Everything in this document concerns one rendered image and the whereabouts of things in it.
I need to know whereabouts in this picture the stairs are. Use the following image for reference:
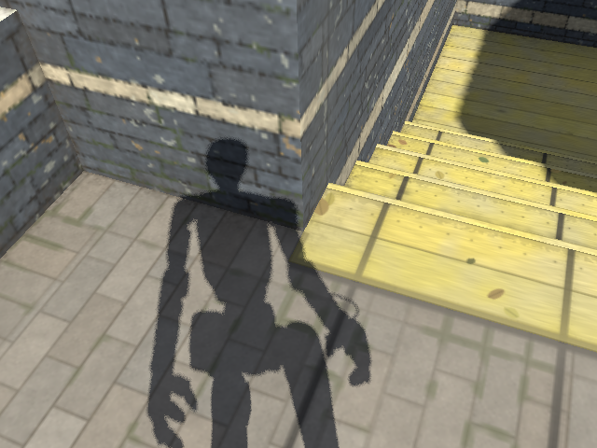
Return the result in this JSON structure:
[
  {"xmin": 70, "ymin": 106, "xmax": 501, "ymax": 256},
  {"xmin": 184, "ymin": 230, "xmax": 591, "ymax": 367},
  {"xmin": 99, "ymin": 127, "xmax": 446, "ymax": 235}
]
[{"xmin": 344, "ymin": 124, "xmax": 597, "ymax": 249}]

